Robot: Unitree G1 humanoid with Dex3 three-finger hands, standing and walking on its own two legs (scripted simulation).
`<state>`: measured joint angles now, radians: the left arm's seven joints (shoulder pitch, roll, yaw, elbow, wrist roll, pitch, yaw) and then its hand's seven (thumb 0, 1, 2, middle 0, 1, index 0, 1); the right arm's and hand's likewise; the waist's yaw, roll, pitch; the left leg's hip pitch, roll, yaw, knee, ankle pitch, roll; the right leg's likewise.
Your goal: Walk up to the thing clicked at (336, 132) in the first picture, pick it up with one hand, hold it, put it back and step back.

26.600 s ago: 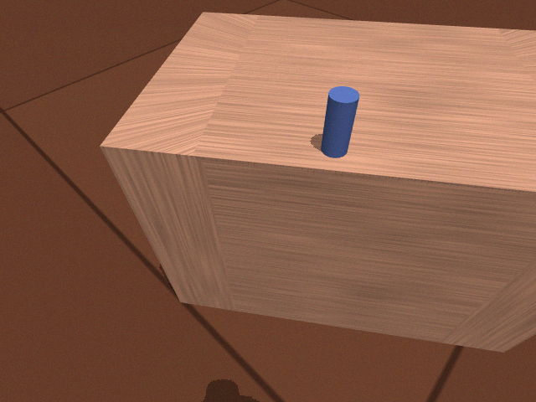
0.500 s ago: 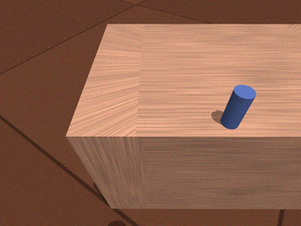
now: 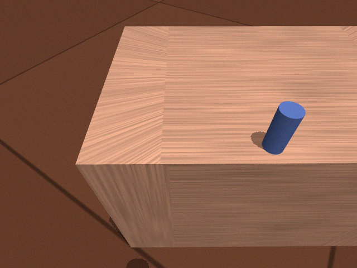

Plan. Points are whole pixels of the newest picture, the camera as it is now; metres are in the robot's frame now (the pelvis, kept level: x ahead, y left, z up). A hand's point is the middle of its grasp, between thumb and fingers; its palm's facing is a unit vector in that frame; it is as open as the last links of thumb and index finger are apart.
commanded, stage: stand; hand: right
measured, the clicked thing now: (281, 129) +0.41 -0.22 +0.08
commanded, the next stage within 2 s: none
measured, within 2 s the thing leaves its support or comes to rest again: neither
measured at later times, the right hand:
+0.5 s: hand out of the picture +0.07 -0.25 -0.16, palm faces -0.02 +0.94 -0.35, open 7.4 cm
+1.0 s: hand out of the picture +0.06 -0.26 -0.16, palm faces -0.01 +0.94 -0.34, open 7.4 cm
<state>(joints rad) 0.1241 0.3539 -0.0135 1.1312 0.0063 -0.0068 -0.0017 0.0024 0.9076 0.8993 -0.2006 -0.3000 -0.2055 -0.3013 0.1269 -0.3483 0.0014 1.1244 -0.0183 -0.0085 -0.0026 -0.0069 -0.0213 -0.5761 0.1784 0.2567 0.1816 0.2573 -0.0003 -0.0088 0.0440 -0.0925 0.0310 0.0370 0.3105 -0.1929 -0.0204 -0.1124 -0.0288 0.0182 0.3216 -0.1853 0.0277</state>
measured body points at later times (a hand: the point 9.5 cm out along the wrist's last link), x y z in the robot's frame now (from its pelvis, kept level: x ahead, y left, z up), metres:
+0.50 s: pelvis +0.00 +0.00 +0.00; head +0.01 +0.00 +0.45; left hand +0.08 +0.30 -0.13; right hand +0.08 -0.30 -0.13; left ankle -0.02 +0.13 -0.75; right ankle -0.01 -0.14 -0.75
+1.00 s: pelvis +0.00 +0.00 +0.00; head +0.01 +0.00 +0.45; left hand +0.07 +0.30 -0.13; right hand +0.06 -0.31 -0.13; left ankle -0.02 +0.13 -0.75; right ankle -0.01 -0.14 -0.75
